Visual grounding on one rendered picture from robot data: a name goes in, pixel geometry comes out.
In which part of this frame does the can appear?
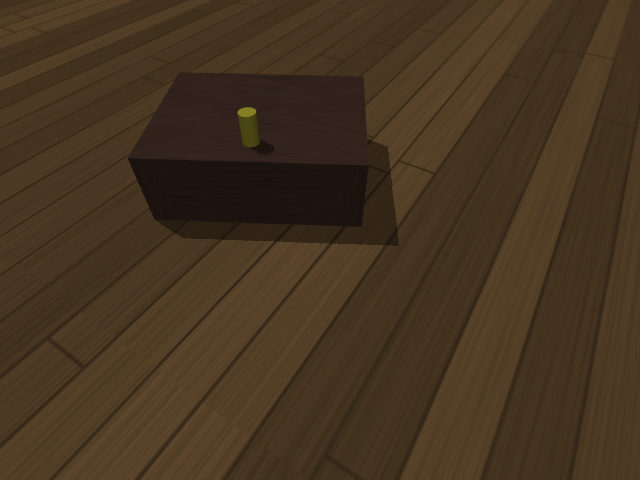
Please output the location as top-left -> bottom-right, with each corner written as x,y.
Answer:
238,107 -> 260,147

